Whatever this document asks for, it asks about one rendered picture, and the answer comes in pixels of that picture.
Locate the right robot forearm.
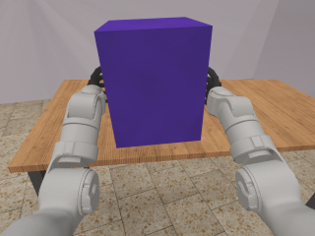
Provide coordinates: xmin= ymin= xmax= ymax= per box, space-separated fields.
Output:
xmin=207 ymin=87 xmax=301 ymax=197

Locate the right robot hand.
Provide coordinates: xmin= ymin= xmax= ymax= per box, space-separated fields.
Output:
xmin=205 ymin=67 xmax=221 ymax=105

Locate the robot left upper arm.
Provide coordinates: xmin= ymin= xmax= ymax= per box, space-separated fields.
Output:
xmin=0 ymin=167 xmax=100 ymax=236

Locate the table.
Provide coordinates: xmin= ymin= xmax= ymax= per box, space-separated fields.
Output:
xmin=7 ymin=80 xmax=315 ymax=209

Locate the left robot forearm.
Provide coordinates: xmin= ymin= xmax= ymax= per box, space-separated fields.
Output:
xmin=38 ymin=85 xmax=106 ymax=207

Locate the left robot hand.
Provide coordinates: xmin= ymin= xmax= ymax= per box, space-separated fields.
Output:
xmin=87 ymin=66 xmax=107 ymax=103

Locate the carton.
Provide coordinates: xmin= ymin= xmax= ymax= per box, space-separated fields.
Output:
xmin=94 ymin=17 xmax=213 ymax=148

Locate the robot right upper arm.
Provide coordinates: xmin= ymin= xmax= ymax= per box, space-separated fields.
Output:
xmin=235 ymin=159 xmax=315 ymax=236

